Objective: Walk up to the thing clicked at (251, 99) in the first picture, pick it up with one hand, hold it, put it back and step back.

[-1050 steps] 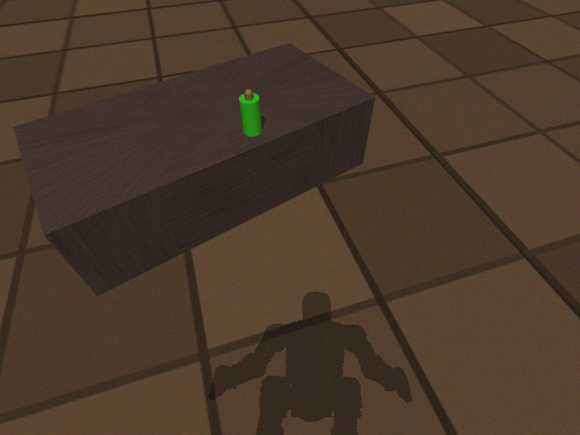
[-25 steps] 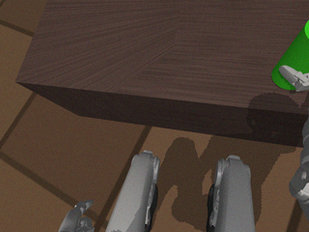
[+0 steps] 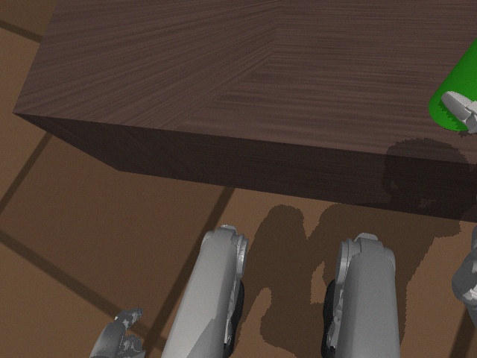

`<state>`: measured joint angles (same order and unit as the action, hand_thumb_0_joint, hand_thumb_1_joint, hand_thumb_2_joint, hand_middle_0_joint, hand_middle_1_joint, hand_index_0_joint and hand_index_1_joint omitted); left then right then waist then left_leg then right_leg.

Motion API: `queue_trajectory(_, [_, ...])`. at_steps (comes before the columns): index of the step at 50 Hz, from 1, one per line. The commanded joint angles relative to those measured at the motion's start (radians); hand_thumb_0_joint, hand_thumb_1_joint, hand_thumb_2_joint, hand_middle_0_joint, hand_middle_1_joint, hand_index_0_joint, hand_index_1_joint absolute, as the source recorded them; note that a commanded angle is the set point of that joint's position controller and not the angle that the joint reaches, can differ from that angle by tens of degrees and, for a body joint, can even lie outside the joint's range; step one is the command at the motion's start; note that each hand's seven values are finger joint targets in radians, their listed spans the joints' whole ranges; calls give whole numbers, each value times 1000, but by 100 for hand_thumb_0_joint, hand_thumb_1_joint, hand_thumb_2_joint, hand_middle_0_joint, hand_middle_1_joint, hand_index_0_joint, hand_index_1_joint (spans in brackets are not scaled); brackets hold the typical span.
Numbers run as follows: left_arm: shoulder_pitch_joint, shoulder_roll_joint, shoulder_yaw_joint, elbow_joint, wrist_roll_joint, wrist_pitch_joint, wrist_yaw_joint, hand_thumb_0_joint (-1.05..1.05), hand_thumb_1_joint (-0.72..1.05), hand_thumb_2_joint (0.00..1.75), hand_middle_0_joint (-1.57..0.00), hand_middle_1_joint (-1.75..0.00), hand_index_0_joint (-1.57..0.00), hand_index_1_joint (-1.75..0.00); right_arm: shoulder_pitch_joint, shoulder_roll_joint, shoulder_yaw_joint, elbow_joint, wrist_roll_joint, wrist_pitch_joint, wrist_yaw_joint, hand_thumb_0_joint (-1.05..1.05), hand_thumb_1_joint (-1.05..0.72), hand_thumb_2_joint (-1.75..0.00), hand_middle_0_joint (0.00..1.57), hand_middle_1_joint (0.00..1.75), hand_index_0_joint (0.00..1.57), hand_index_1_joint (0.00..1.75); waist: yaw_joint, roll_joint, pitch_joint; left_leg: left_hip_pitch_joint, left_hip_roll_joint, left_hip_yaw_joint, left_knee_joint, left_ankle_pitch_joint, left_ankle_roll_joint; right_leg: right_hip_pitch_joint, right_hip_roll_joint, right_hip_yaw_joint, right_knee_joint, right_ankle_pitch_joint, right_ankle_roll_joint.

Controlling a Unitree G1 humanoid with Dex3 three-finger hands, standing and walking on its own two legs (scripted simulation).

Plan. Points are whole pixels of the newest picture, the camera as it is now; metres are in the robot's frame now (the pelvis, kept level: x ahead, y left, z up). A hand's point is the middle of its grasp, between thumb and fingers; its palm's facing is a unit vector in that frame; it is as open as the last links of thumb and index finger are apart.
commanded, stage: lower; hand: right
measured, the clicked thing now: out of the picture +0.51 -0.27 +0.04
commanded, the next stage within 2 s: loosen in 0.06 s
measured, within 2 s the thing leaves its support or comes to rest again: neither
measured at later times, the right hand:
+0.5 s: hand out of the picture +0.51 -0.28 +0.01, palm faces +0.27 +0.96 -0.02, open 11.5 cm
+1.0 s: hand out of the picture +0.51 -0.30 +0.06, palm faces +0.31 +0.95 -0.03, open 16.8 cm
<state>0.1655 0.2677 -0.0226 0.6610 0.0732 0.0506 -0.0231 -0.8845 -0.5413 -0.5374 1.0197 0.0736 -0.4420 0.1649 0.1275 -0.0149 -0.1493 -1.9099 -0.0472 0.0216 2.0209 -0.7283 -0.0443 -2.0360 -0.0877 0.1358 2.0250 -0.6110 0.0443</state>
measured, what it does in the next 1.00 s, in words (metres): stands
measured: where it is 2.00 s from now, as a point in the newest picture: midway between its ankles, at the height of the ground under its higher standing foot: (278, 334)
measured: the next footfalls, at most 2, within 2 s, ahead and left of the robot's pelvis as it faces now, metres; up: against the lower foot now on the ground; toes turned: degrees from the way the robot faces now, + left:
none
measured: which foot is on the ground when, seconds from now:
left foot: down 0.00-1.00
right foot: down 0.00-1.00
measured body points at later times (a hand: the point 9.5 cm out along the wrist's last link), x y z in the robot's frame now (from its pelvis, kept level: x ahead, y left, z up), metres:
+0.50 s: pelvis +0.00 +0.00 -0.01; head +0.21 -0.04 +0.39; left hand +0.10 +0.27 -0.14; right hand +0.49 -0.33 +0.02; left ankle +0.07 +0.13 -0.41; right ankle +0.09 -0.15 -0.41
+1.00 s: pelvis +0.00 +0.00 +0.02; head +0.21 -0.04 +0.41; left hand +0.10 +0.27 -0.11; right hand +0.49 -0.35 +0.06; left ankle +0.07 +0.13 -0.41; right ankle +0.09 -0.15 -0.41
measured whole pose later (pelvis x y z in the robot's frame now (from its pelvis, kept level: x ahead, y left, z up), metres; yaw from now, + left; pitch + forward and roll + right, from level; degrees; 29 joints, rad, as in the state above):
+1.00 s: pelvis +0.00 +0.00 +0.02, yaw +0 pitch +34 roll +5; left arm 0.16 0.27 -0.02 0.65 0.04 0.07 0.00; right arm -0.85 -0.58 -0.58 0.89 0.08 -0.33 0.18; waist 0.12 -0.02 -0.14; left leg -1.85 -0.05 0.03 1.98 -0.72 -0.04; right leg -1.97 -0.10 0.14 1.98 -0.62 0.05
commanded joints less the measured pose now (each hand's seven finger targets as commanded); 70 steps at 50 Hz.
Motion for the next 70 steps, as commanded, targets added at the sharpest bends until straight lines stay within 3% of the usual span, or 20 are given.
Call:
queue_trajectory(1, [158,208,73,-40,-2,-16,14,0,90,90,-19,-30,-19,-30,-341,-269,-16,-206,15,-67,3,0,-15,-134,130,146,135,146,3,-172,-647,225,-12,69,-254,203,77,549,17,-69,-199,105,-63])
queue_trajectory(8, [151,203,62,-55,-4,-14,12,0,89,91,-20,-29,-19,-30,-293,-267,-22,-149,23,-59,14,0,-8,-126,124,139,129,139,2,-130,-606,234,-11,67,-241,211,75,470,17,-71,-179,106,-69])
queue_trajectory(15, [144,204,59,-64,-7,-11,12,0,93,88,-20,-31,-21,-29,-331,-243,11,-168,16,-40,17,0,19,-71,109,93,110,93,18,-146,-618,213,-11,73,-241,181,75,497,17,-68,-181,76,-67])
queue_trajectory(16, [143,197,53,-70,-6,-11,14,0,93,88,-20,-31,-21,-29,-331,-277,-13,-192,17,-42,14,0,24,-63,107,88,109,88,5,-152,-635,231,-12,68,-243,190,75,485,17,-73,-175,82,-67])
queue_trajectory(27, [147,201,58,-52,-11,-16,18,0,89,91,-20,-31,-20,-31,-362,-285,-11,-265,37,-38,18,0,52,-16,51,34,51,34,1,-175,-653,230,-14,73,-231,224,76,528,13,-67,-171,126,-64])
queue_trajectory(36, [143,196,65,-45,-5,-16,19,0,90,89,-20,-30,-20,-30,-326,-239,8,-258,34,-40,11,0,45,-17,18,18,18,18,3,-164,-661,242,-16,71,-229,262,75,542,10,-69,-163,161,-65])
queue_trajectory(42, [149,217,80,-58,-17,-8,25,0,90,89,-20,-30,-20,-30,-365,-353,-45,-364,32,-22,4,0,48,-6,7,6,7,6,-28,-210,-750,315,-13,62,-272,234,76,607,12,-76,-213,137,-61])
queue_trajectory(44, [158,226,88,-64,-24,-5,33,0,90,89,-19,-30,-19,-30,-333,-420,-99,-358,32,4,-2,0,48,-6,7,6,7,6,-37,-176,-792,386,-16,57,-305,266,69,638,9,-79,-226,168,-64])
queue_trajectory(45, [155,200,72,-66,-27,-2,34,0,90,89,-19,-30,-19,-30,-417,-395,-60,-458,37,1,6,0,46,-6,7,6,7,6,-29,-211,-813,399,-14,51,-309,286,70,659,9,-82,-235,187,-62])
queue_trajectory(48, [168,214,76,-63,-43,1,49,0,90,89,-19,-30,-19,-30,-393,-479,-101,-405,28,38,11,0,49,-5,6,5,6,5,-25,-209,-771,410,-17,48,-366,260,71,702,9,-81,-289,167,-62])
queue_trajectory(50, [165,237,93,-57,-51,-1,56,0,90,89,-19,-30,-19,-30,-311,-463,-108,-280,32,71,24,0,48,-5,6,5,6,5,-9,-168,-692,428,-17,47,-413,219,68,664,10,-80,-327,113,-67])
queue_trajectory(52, [163,227,83,-66,-59,-9,60,0,90,89,-19,-30,-20,-30,-367,-491,-109,-348,45,74,47,0,51,-5,6,5,6,5,-15,-171,-700,472,-13,35,-457,219,66,682,11,-80,-360,108,-70])
queue_trajectory(55, [168,224,79,-59,-73,-22,61,0,90,88,-20,-30,-20,-30,-231,-435,-84,-176,44,113,89,0,49,-4,6,5,6,4,11,-124,-602,483,-16,45,-509,229,63,714,8,-70,-407,121,-73])
queue_trajectory(58, [170,203,63,-64,-81,-38,56,0,88,89,-20,-29,-20,-29,-260,-356,-30,-255,80,108,128,0,42,-5,6,4,8,4,25,-116,-580,525,-10,39,-549,274,63,747,9,-65,-440,159,-79])
queue_trajectory(59, [188,198,58,-70,-80,-8,46,0,88,90,-20,-30,-20,-30,-117,-588,-70,-88,-95,186,69,0,38,-10,4,6,6,6,-59,-125,-600,602,-17,22,-615,283,63,850,7,-83,-517,198,-72])
queue_trajectory(60, [189,198,55,-94,-87,9,37,0,87,90,-20,-30,-20,-30,-135,-537,-67,-123,-77,213,15,0,42,-9,5,6,6,6,-24,-124,-579,630,-17,32,-639,301,60,862,7,-78,-538,208,-72])
queue_trajectory(61, [196,193,65,-99,-86,17,26,0,87,90,-20,-30,-20,-30,-215,-448,-3,-209,-83,218,-3,0,46,-8,5,6,6,6,-22,-158,-598,641,-14,27,-640,321,64,899,8,-79,-558,229,-70])
queue_trajectory(65, [221,204,70,-106,-92,40,18,0,86,91,-20,-29,-19,-30,-261,-633,-50,-333,-148,254,-95,0,44,-8,5,6,6,6,-61,-232,-703,784,-9,24,-734,395,57,1115,9,-82,-652,326,-61])
queue_trajectory(68, [239,188,71,-88,-95,45,26,0,90,90,-20,-29,-20,-30,-178,-515,9,-282,-152,275,-164,0,56,-5,5,5,5,5,-26,-216,-600,829,-7,36,-821,452,53,1228,8,-78,-739,381,-60])
queue_trajectory(70, [236,186,66,-85,-96,50,38,0,90,90,-20,-29,-20,-30,-122,-529,-3,-205,-161,289,-208,0,49,-9,6,6,6,6,-25,-183,-493,880,-6,37,-888,439,54,1229,15,-79,-814,342,-59])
